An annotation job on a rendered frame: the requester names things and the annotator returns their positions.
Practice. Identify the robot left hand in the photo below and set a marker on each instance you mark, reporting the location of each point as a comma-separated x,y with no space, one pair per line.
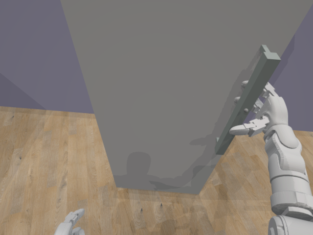
66,227

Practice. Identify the handle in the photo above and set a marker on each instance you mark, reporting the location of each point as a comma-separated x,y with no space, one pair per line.
263,71

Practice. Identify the robot right forearm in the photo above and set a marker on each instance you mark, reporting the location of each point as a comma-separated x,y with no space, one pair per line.
291,192

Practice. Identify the robot right upper arm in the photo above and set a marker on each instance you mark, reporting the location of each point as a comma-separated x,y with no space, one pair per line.
284,225

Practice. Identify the robot right hand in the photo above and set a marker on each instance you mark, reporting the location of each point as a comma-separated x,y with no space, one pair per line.
274,110

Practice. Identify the fridge door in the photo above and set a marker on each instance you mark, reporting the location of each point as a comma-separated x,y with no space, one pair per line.
162,76

